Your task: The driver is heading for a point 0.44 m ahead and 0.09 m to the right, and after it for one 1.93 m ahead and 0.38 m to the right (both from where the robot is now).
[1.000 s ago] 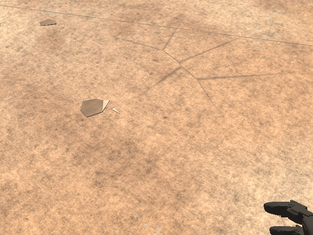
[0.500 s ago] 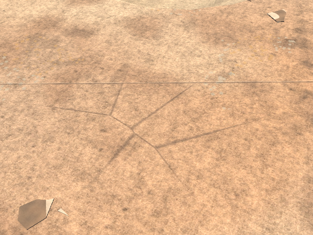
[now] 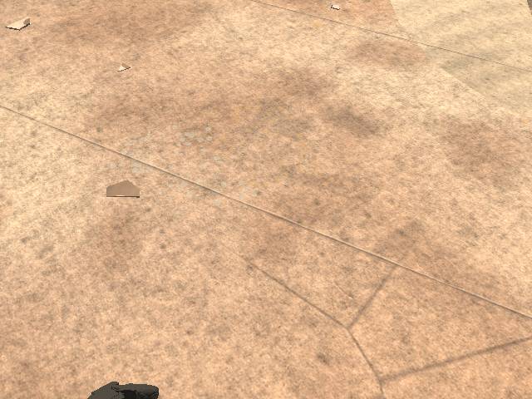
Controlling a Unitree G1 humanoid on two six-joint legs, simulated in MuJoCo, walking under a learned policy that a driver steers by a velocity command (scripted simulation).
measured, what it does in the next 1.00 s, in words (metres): walks ahead, turning right: right foot, then left foot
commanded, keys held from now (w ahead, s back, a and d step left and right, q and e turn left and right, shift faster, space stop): w+e+shift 0.70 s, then w+q+shift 0.30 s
